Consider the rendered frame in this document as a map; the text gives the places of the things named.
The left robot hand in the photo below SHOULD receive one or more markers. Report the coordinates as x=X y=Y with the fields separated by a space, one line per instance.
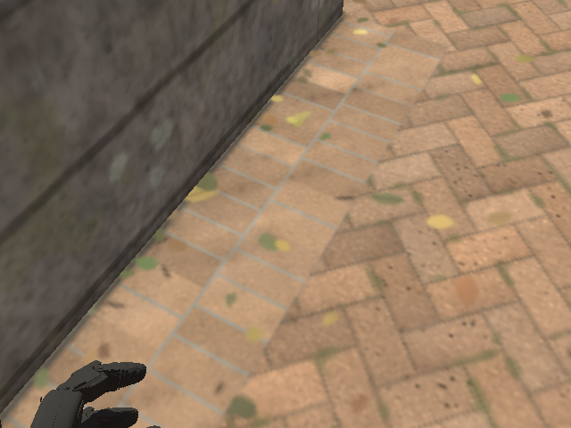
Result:
x=63 y=407

